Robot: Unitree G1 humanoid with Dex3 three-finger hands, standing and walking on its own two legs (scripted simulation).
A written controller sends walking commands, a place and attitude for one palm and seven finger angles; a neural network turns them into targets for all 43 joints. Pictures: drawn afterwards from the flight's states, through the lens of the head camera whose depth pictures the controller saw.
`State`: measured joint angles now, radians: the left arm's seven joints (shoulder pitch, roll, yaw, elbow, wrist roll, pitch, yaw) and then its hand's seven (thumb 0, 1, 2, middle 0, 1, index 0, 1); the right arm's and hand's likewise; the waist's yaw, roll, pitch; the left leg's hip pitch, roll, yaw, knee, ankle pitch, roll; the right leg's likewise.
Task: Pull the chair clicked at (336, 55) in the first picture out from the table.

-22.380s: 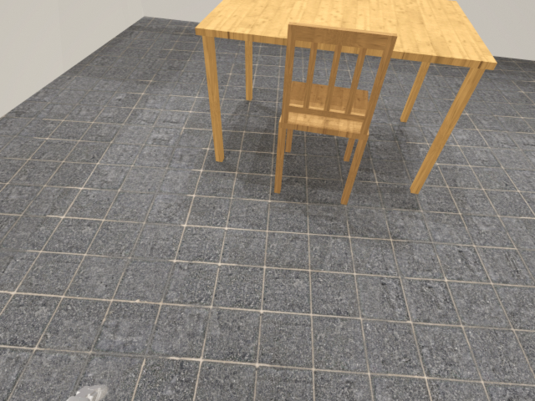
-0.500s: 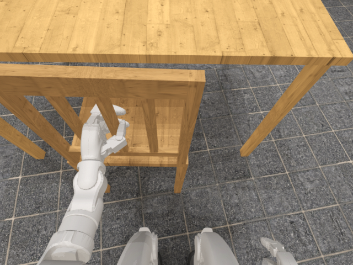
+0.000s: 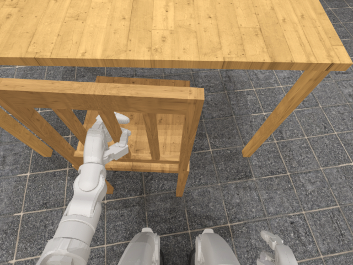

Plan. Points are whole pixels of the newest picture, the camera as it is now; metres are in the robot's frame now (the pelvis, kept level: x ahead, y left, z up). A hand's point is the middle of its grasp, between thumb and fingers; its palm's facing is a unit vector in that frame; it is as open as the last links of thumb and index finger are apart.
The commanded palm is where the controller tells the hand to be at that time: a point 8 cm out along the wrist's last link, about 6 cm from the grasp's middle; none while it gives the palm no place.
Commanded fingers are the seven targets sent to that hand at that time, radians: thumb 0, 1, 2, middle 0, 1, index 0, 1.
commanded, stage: step backward, pulling the chair out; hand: left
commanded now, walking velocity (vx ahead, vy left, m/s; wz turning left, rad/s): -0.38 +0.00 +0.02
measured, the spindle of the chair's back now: (117, 136) +0.41 +0.15 -0.03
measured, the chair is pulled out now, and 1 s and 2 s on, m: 0.04 0.19 0.34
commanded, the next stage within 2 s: none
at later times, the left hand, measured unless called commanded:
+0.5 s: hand (127, 162) +0.33 +0.11 +0.01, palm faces -0.05 -0.99 -0.13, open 5.3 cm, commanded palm +0.31 +0.16 +0.01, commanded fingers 0.00 0.90 0.90 -0.50 -1.45 -0.50 -1.45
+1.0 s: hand (132, 211) +0.23 +0.09 +0.01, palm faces -0.14 -0.98 -0.13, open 5.4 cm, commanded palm +0.23 +0.14 +0.02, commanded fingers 0.00 0.90 0.90 -0.50 -1.45 -0.50 -1.45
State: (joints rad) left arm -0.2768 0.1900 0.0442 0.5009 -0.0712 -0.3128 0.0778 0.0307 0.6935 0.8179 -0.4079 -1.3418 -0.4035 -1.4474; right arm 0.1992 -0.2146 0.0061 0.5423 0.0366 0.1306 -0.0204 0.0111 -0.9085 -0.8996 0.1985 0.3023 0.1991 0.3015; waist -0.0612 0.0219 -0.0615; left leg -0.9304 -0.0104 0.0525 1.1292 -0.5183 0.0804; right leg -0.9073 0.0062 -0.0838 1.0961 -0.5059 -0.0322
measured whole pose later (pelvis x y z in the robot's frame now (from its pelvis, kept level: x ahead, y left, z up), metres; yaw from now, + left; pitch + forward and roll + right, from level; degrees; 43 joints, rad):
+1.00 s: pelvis -0.10 +0.02 +0.08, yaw -1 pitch +3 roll +1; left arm -0.39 0.10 -0.12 0.90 -0.05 -0.17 0.09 0.06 0.68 0.76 -0.26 -1.19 -0.49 -1.45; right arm 0.19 -0.27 -0.01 0.67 0.04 0.09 -0.12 0.01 -0.91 -0.90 0.20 0.30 0.20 0.30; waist -0.03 -0.02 0.11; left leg -0.32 -0.01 -0.01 0.55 -0.28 -0.01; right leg -0.44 -0.06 -0.02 0.50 -0.12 0.03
